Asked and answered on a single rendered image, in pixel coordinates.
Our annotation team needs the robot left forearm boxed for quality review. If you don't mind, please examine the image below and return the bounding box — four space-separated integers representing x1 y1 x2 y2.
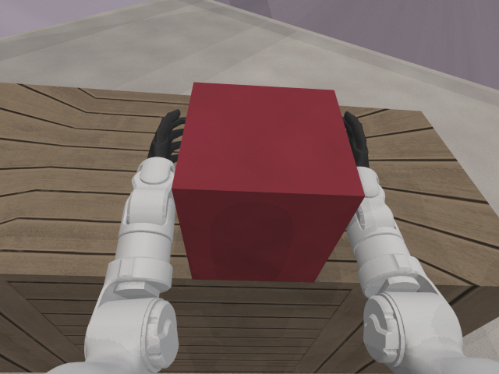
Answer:
84 157 175 359

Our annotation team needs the robot left upper arm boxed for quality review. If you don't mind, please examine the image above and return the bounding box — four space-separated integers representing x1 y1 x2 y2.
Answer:
45 298 179 374

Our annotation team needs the left robot hand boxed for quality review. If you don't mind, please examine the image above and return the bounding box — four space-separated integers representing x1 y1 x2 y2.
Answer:
147 109 186 163

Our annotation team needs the pedestal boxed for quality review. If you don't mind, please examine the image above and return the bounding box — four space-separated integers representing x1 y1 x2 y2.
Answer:
0 83 499 374

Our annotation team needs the robot right upper arm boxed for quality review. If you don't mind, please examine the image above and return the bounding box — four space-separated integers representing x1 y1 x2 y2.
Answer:
363 291 499 374

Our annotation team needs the right robot hand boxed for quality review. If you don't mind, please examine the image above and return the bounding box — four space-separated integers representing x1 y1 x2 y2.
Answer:
342 111 370 168

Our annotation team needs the carton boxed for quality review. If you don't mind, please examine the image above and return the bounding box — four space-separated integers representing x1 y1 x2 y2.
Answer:
172 82 365 283

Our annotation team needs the robot right forearm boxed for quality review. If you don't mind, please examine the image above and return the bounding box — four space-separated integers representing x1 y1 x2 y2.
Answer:
346 167 463 346

